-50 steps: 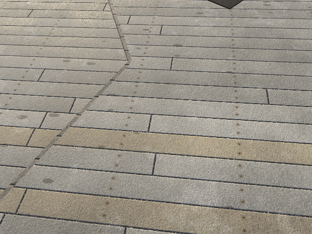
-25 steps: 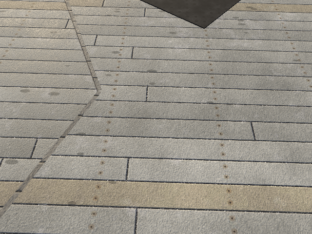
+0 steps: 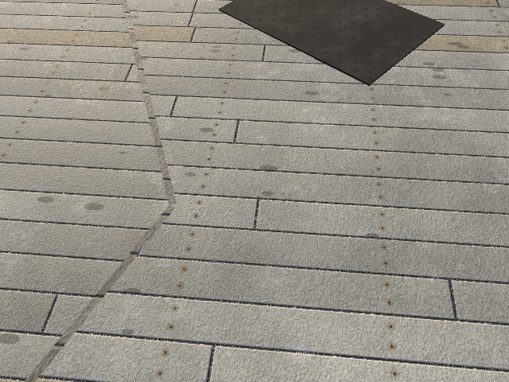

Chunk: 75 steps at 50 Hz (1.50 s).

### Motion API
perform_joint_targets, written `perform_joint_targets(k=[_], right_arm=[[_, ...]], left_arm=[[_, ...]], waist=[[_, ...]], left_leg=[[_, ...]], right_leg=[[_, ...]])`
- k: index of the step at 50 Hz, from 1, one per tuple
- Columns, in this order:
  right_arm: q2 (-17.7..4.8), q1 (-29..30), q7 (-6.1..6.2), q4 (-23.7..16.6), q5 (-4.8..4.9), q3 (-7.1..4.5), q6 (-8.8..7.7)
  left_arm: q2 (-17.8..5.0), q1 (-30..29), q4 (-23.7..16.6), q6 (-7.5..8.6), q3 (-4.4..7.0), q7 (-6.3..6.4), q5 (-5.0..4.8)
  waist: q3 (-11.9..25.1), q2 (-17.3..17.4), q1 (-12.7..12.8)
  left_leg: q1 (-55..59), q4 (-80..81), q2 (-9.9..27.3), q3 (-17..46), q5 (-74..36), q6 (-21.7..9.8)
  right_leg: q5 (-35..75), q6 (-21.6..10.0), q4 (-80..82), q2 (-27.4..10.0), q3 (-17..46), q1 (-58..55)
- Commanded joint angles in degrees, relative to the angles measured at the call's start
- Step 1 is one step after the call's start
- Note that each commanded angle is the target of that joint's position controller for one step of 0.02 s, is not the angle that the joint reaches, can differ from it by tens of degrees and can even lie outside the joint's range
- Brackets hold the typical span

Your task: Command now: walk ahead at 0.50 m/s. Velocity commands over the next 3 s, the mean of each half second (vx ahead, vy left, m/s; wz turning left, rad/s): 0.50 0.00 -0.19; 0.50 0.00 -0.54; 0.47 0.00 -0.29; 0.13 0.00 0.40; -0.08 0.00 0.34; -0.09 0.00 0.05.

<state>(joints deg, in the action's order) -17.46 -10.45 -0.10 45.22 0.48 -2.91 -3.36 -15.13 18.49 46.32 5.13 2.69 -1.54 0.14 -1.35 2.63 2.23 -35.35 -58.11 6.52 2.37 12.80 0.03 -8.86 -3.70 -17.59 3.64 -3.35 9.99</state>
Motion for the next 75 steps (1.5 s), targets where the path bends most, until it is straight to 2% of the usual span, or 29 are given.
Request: perform_joint_targets(k=[1, 9, 12, 14, 15, 16, 17, 18, 20, 26, 36, 39, 41, 42, 43, 44, 45, 47, 51, 57, 62, 65, 66, 67, 68, 69, 70, 72, 75], right_arm=[[-2.6, 1.0, 0.01, -3.2, -0.37, -0.54, -0.3], [-1.9, 14.0, -1.98, -7.3, 0.42, 0.02, -1.71], [-3.9, 11.5, -2.47, -7.2, 0.3, -0.74, -2.49], [-7.9, -1.6, -1.75, -3.4, -0.05, -2.89, -2.81], [-12.1, -12.0, -1.04, -1.8, -0.95, -4.12, -2.68], [-15.7, -14.2, -1.07, -0.7, -1.15, -4.86, -2.1], [-9.5, -13.6, -1.01, -1.2, -0.56, -3.4, -1.96], [-6.7, -9.8, -0.75, -1.6, -0.34, -2.53, -2.06], [-3.1, -2.9, -0.86, -1.7, -0.71, -1.48, -2.36], [-4.3, -0.3, -0.3, 0.6, -1.36, -2.32, -3.81], [-8.9, -6.2, 0.82, 3.8, 0.26, -3.77, -0.87], [-11.0, -4.9, 1.18, 3.5, 1.09, -4.43, 0.38], [-11.0, -3.1, 1.42, 2.9, 1.47, -4.24, 1.11], [-7.5, -4.4, 1.44, 1.7, -0.45, -2.94, 0.57], [-0.7, -7.6, 0.86, -1.9, -1.17, -0.75, -1.33], [-6.2, -1.8, -0.11, -2.4, 0.91, -1.65, -3.64], [-7.3, 2.1, -0.61, -3.8, 2.56, -1.92, -4.72], [-6.7, 2.1, 0.2, -2.6, -0.11, -2.17, -4.9], [-5.3, 0.7, 0.11, -2.8, -1.2, -2.25, -2.48], [-2.2, 11.8, -0.7, -5.9, -0.7, -0.64, -2.56], [-4.6, 14.9, -1.89, -7.5, -0.23, -1.11, -3.69], [-6.3, 8.9, -1.82, -6.3, -0.34, -2.03, -4.24], [-8.3, 2.1, -1.6, -4.5, -0.74, -3.05, -4.48], [-11.2, -7.5, -1.38, -3.5, -1.43, -3.69, -4.52], [-15.3, -12.6, -1.87, -0.7, -1.26, -5.0, -3.83], [-9.3, -12.7, -2.23, -0.7, 0.66, -3.52, -3.69], [-6.6, -8.4, -2.03, -1.5, 0.55, -2.57, -3.39], [-5.2, -1.8, -1.94, -2.8, -0.84, -1.62, -2.62], [-3.2, -1.6, -1.53, -1.9, -1.02, -0.63, -2.57]], left_arm=[[-8.9, -2.4, -3.2, 0.93, 2.16, 0.75, -0.29], [-10.6, 4.5, 1.4, -0.81, 2.69, 1.45, -1.32], [-11.7, 3.7, 2.0, -1.74, 3.18, 1.98, -1.6], [-10.7, 1.9, 1.6, -2.13, 2.68, 2.15, -1.28], [-7.1, 2.0, -0.1, -2.03, 1.24, 2.19, 0.02], [-0.5, 10.1, -0.8, -0.89, -0.55, 1.89, -0.84], [-7.1, 7.2, 0.4, -0.19, 0.93, 1.78, -2.31], [-10.1, 2.1, -1.2, 0.04, 1.96, 1.75, -3.19], [-9.0, -2.2, -1.8, -0.57, 2.35, 2.31, -1.9], [-4.7, -2.2, -3.4, -3.71, 2.25, 2.07, -1.6], [-3.2, -17.6, -10.4, -3.13, 1.25, -1.34, -1.4], [-5.7, -14.2, -11.2, -3.61, 2.63, -1.75, -1.34], [-10.5, 0.9, -7.6, -3.94, 5.61, -0.97, -1.64], [-15.9, 8.5, -5.8, -4.63, 7.42, 0.38, -1.75], [-20.3, 4.2, -7.7, -3.82, 7.57, 0.26, -1.86], [-14.8, 5.0, -8.7, -2.83, 5.81, -0.33, -1.42], [-11.9, 3.5, -8.2, -1.97, 4.97, -0.43, -1.03], [-8.5, -3.3, -8.9, -1.37, 3.86, -0.29, -1.13], [-9.3, -4.8, -10.0, -0.98, 3.78, 0.97, -0.83], [-10.1, 0.0, -8.1, -1.42, 3.94, 2.35, -1.06], [-9.6, 3.9, -5.3, -1.7, 3.72, 2.33, -1.14], [-9.9, 2.5, -4.9, -2.38, 3.79, 2.46, -0.9], [-8.4, 2.0, -5.3, -2.49, 3.15, 2.36, -0.75], [-6.2, 2.2, -6.5, -2.56, 2.09, 2.48, 0.11], [-1.9, 11.6, -6.5, -1.7, 0.96, 2.28, -1.42], [-7.1, 9.2, -5.5, -1.29, 1.59, 2.4, -2.11], [-9.8, 1.5, -7.0, -1.05, 2.33, 2.32, -2.08], [-8.8, -4.4, -8.8, -0.59, 2.37, 2.57, 0.19], [-4.7, -2.2, -8.7, -1.08, 1.79, 2.73, 1.12]], waist=[[-0.1, -5.2, -1.5], [-3.2, -5.8, 2.8], [-1.7, -7.1, -0.1], [6.6, -6.4, -6.9], [16.1, -0.5, -10.7], [23.2, 15.2, -6.6], [21.0, 9.6, -9.1], [12.4, 6.7, -8.8], [4.2, 1.8, -5.7], [-0.8, 0.7, -1.9], [-4.6, -0.9, -6.6], [-0.5, 2.1, -2.9], [7.4, 1.1, 5.8], [12.3, -7.4, 7.7], [17.7, -19.3, 0.5], [20.0, -10.4, 4.6], [12.6, -8.2, 4.3], [5.6, -1.9, -0.6], [3.6, -3.6, -3.5], [0.9, -7.0, 1.3], [-0.5, -8.0, 2.6], [0.8, -9.8, -1.2], [5.9, -8.5, -4.5], [14.8, -3.2, -8.1], [20.6, 16.0, -4.4], [17.1, 10.0, -6.7], [8.2, 5.1, -7.3], [2.1, 0.1, -4.2], [5.3, 1.1, -1.2]], left_leg=[[-3.7, 8.6, 1.7, 0.8, -9.2, 1.2], [-1.6, 27.0, -1.9, -1.0, -15.8, -0.6], [3.7, 30.0, -3.5, -1.0, -9.8, -2.4], [24.0, 31.6, -5.2, -3.0, -10.3, -4.9], [41.9, 29.1, 5.1, 7.5, -10.8, -8.4], [59.4, 35.1, 17.7, 33.0, 1.1, -16.8], [56.5, 39.7, 16.7, 36.3, 10.5, -15.8], [49.4, 41.0, 15.1, 27.4, 10.5, -13.1], [35.6, 44.8, 10.3, 15.5, 1.1, -10.2], [27.1, 50.9, 9.1, -0.4, -14.1, -11.3], [39.7, 48.3, 10.4, -12.5, -22.1, -8.4], [42.9, 37.7, 10.5, -15.0, -47.2, -6.5], [36.5, 16.7, 7.4, -17.1, -50.9, -3.9], [20.8, -1.7, 4.2, -17.2, -26.2, -1.0], [-3.1, -20.5, -9.3, -8.3, 20.3, 2.1], [-9.4, -23.9, -7.0, 3.1, 20.0, 0.6], [-12.4, -21.5, -4.5, 2.6, 15.0, -1.0], [-5.7, -10.3, -0.1, 2.5, 7.6, -1.1], [1.1, -0.9, 0.0, 1.4, 2.5, 2.2], [5.3, 23.1, -3.8, -0.2, -18.6, 3.9], [4.6, 29.2, -4.3, 0.8, -15.9, 0.8], [11.8, 32.0, -6.0, -1.7, -9.7, -2.4], [21.7, 32.3, -5.2, -1.3, -11.2, -4.6], [37.1, 30.7, 3.8, 9.2, -11.5, -8.5], [55.6, 36.6, 15.3, 36.1, 1.8, -18.2], [54.8, 41.4, 15.5, 42.4, 16.2, -17.2], [47.0, 42.1, 13.2, 33.6, 10.3, -14.9], [33.5, 41.7, 9.1, 21.8, -18.2, -14.0], [28.5, 41.4, 4.3, 12.3, -43.6, -13.4]], right_leg=[[11.4, -9.7, 10.7, -15.2, 10.9, -2.0], [10.5, -7.5, 7.9, -17.1, 8.7, -9.7], [16.7, -6.2, 2.8, -18.5, 11.2, -12.7], [27.0, -3.6, -11.7, -14.0, 8.5, -8.0], [12.8, -1.2, -29.3, -9.8, 5.8, 3.4], [-22.7, 2.4, -47.9, -0.5, 5.0, 25.4], [-24.6, 2.3, -55.0, -3.3, 11.5, 31.2], [-19.6, 1.8, -56.2, -5.8, 10.8, 34.4], [-11.3, 1.9, -51.6, -9.8, 9.6, 30.7], [-1.6, 3.8, -43.6, -12.4, 10.1, 28.9], [7.5, 0.8, -19.7, -9.7, 1.9, 30.1], [-1.0, -2.3, -19.1, -4.8, -2.6, 21.6], [0.7, -6.1, -14.2, 0.2, -3.8, 0.6], [1.4, -9.7, -13.2, -8.3, 10.5, -16.4], [-10.9, -21.5, -3.4, -21.3, 46.1, -31.3], [-13.8, -20.1, 2.0, -22.7, 49.6, -32.3], [-9.8, -17.3, 1.9, -21.1, 40.9, -26.7], [2.7, -13.2, 2.2, -15.8, 28.3, -11.7], [13.4, -13.5, 5.1, -12.8, 21.8, -0.1], [5.7, -9.1, 5.3, -9.1, 16.4, 3.8], [5.1, -8.2, 0.5, -13.6, 21.1, -4.5], [17.7, -6.6, -5.7, -14.0, 22.0, -7.5], [24.1, -5.2, -14.4, -10.6, 19.1, -6.4], [14.0, -2.7, -30.6, -6.6, 15.3, 1.6], [-19.7, 2.0, -49.9, 2.5, 10.7, 24.0], [-23.7, 2.0, -56.1, -0.1, 15.0, 32.1], [-19.2, 2.0, -57.1, -2.4, 13.4, 34.5], [-13.5, 3.1, -52.1, -6.0, 9.3, 29.8], [-12.1, 5.2, -42.6, -7.2, 8.0, 21.1]])
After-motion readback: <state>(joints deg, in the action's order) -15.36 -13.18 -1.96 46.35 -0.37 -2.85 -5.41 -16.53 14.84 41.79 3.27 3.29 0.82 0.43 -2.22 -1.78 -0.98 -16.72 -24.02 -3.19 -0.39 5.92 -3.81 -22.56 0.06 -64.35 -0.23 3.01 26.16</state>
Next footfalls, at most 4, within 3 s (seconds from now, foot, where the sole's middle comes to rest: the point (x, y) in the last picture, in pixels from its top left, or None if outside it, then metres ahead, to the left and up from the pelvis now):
0.30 left None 0.34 0.16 -0.78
0.82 right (334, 349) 0.58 -0.13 -0.78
1.32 left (308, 240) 0.92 -0.07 -0.78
1.78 right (389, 233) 0.95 -0.33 -0.78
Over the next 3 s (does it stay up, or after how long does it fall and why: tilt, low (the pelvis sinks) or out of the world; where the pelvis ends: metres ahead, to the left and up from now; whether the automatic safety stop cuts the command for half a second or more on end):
stays up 0.80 -0.19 -0.01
